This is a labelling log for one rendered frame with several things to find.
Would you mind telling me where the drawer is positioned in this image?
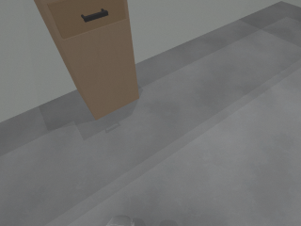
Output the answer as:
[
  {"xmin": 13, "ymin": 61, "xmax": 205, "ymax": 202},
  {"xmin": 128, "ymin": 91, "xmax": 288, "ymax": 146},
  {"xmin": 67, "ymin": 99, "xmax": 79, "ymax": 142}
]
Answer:
[{"xmin": 47, "ymin": 0, "xmax": 126, "ymax": 40}]

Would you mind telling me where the cabinet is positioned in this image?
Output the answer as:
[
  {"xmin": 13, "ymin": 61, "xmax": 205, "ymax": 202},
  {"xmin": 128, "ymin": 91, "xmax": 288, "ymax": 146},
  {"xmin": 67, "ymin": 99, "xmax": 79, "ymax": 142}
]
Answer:
[{"xmin": 34, "ymin": 0, "xmax": 139, "ymax": 120}]

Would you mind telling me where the handle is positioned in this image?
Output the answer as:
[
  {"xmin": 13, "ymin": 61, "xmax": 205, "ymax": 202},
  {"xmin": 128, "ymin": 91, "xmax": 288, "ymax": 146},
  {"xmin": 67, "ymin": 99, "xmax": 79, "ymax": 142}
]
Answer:
[{"xmin": 81, "ymin": 8, "xmax": 108, "ymax": 22}]

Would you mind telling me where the robot left thigh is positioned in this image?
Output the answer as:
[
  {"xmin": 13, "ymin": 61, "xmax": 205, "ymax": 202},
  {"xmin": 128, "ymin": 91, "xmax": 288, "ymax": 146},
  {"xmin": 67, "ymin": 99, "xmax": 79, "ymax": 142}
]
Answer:
[{"xmin": 106, "ymin": 215, "xmax": 135, "ymax": 226}]

